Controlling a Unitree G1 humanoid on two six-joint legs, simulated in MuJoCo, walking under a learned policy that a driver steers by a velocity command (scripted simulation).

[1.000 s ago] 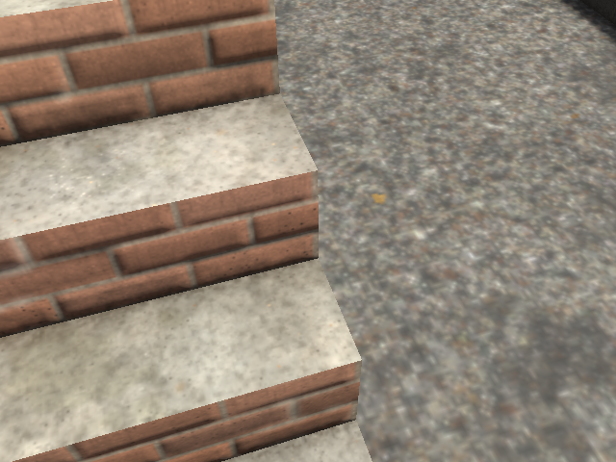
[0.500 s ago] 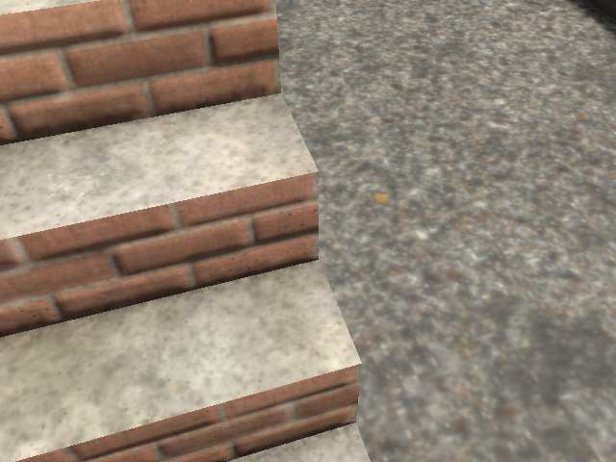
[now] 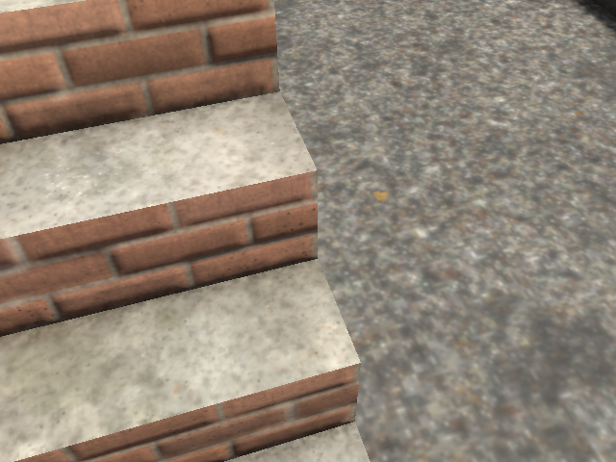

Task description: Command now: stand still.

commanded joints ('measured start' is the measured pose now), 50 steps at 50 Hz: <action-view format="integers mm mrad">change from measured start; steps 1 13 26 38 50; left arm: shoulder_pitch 98 37 -144 -22 10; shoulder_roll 71 123 67 205 185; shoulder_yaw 11 34 56 106 47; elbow -4 -50 -195 -177 -123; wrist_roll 0 -8 13 6 1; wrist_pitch -3 -1 -53 -44 -28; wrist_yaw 2 -1 -51 -37 8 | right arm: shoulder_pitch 95 81 237 56 -436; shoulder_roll -62 -40 -137 -10 44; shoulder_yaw -9 -6 -71 -61 -4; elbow -3 -40 -50 -183 -629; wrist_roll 0 -18 -38 -24 -34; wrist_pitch -2 -8 -64 -35 9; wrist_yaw -2 6 -3 4 0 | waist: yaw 0 -6 -22 63 -57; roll -14 -89 80 -116 -32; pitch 84 146 90 91 134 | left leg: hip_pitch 60 15 175 -511 -956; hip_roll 74 -23 309 -35 -62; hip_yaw -58 36 -360 51 109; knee -31 93 -167 1333 1625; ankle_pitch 85 -170 113 -313 -511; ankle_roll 45 68 306 91 116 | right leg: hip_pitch -140 -256 -539 -97 -213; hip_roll -155 -158 -136 -430 -313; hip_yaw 98 180 -17 332 -118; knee -91 -223 645 -216 -340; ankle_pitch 243 -310 -259 -84 97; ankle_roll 10 -80 1 -188 -148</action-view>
